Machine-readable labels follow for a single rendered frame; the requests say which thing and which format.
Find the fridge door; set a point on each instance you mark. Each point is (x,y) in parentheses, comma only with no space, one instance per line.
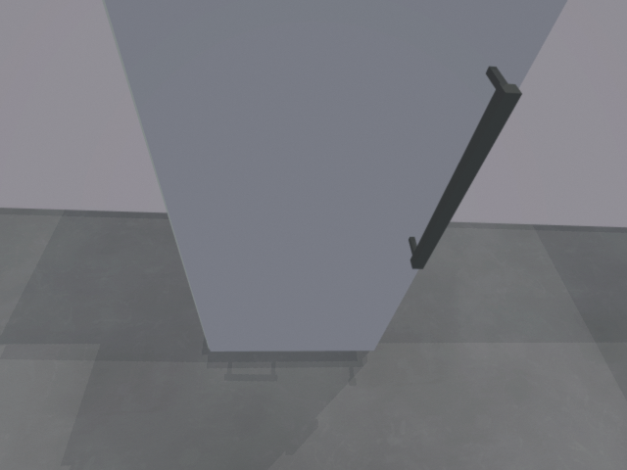
(299,144)

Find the handle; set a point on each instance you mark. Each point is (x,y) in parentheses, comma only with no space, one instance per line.
(485,135)

